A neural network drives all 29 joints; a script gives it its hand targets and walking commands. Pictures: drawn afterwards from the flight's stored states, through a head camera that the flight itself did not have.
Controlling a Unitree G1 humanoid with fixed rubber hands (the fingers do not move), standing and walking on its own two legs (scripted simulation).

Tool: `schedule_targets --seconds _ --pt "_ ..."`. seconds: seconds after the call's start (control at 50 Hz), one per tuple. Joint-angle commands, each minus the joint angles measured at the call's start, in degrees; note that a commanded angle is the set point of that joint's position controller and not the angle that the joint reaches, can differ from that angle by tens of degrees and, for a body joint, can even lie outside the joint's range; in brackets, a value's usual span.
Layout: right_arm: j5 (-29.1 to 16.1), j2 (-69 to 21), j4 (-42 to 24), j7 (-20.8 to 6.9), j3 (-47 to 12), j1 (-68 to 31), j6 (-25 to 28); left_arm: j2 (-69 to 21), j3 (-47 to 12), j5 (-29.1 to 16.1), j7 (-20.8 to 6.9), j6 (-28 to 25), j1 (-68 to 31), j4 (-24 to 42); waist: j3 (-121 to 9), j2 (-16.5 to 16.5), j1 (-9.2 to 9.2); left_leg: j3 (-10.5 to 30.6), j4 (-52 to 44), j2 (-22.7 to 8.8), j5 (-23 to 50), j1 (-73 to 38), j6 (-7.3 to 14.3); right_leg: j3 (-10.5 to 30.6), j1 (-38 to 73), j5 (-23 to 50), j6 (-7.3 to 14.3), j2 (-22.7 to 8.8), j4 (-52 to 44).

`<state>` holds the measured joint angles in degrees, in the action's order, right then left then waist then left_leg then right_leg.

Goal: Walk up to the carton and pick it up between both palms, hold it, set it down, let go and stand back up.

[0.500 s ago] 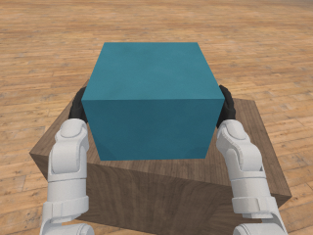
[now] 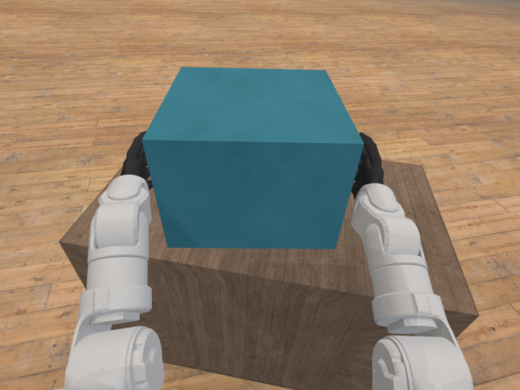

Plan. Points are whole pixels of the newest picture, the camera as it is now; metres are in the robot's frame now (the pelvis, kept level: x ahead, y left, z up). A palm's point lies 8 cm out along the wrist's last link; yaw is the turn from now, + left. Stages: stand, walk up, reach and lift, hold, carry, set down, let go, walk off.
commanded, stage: hold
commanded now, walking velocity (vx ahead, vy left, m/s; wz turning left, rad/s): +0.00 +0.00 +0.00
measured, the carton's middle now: (253, 151) +0.43 +0.02 +0.18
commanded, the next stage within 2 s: none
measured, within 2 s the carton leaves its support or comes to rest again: neither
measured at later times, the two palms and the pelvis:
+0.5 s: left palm (138, 182) +0.37 +0.19 +0.16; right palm (361, 183) +0.38 -0.15 +0.17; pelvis +0.03 +0.02 +0.00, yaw +1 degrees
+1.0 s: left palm (134, 185) +0.35 +0.19 +0.17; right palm (368, 184) +0.36 -0.15 +0.18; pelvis +0.02 +0.00 +0.00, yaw +2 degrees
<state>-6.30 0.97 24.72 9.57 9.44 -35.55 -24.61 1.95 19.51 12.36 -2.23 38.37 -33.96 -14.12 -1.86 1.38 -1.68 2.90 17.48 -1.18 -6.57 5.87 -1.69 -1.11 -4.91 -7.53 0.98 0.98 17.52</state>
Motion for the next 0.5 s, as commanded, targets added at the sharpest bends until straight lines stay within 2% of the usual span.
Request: schedule_targets --seconds 0.0,0.06,0.18,0.3,0.44,0.48 --pt "-5.76 -29.48 -14.15 -9.79 -24.20 -52.26 6.63 -27.43 -27.26 -10.16 -8.69 -6.30 -47.66 10.45 -25.92 -0.81 -0.30 -4.94 -2.55 4.20 -1.32 -0.72 1.91 -0.41 11.24 -0.10 -2.92 0.39 -2.93" --pt "-5.68 -29.29 -13.44 -9.63 -24.16 -51.42 7.48 -28.00 -27.97 -10.19 -8.65 -6.94 -47.81 10.91 -27.15 -1.54 -1.36 -4.78 -1.76 4.30 1.06 -1.93 1.21 -0.73 11.56 1.81 -2.83 0.72 -2.61" --pt "-8.01 -27.58 -17.50 -9.10 -26.83 -47.20 8.52 -30.20 -33.25 -11.91 -7.54 -7.48 -45.05 17.43 -30.89 -5.05 -3.53 -3.67 1.74 4.20 13.49 -6.92 -1.60 -1.92 12.48 10.31 -2.50 1.95 -1.31" --pt "-10.38 -23.62 -20.55 -9.96 -27.93 -43.08 7.75 -30.08 -35.73 -11.83 -6.32 -5.80 -40.08 22.27 -27.85 -7.62 -3.09 -2.39 2.69 3.16 19.44 -10.07 -3.22 -2.64 8.49 9.52 -1.52 2.54 -1.86" --pt "-13.02 -21.01 -27.85 -10.47 -30.11 -39.80 6.13 -28.18 -37.79 -12.88 -4.69 -3.91 -34.58 28.78 -28.76 -6.27 -2.14 -1.31 4.35 2.18 28.49 -14.02 -3.78 -2.72 6.14 13.32 -1.05 2.86 -2.14" --pt "-13.18 -20.87 -29.74 -10.33 -30.79 -39.62 5.42 -27.57 -37.63 -12.99 -4.66 -3.34 -33.94 29.62 -28.22 -5.35 -1.81 -1.44 4.28 2.41 28.13 -12.97 -3.54 -2.43 6.84 15.06 -1.13 2.83 -2.05"
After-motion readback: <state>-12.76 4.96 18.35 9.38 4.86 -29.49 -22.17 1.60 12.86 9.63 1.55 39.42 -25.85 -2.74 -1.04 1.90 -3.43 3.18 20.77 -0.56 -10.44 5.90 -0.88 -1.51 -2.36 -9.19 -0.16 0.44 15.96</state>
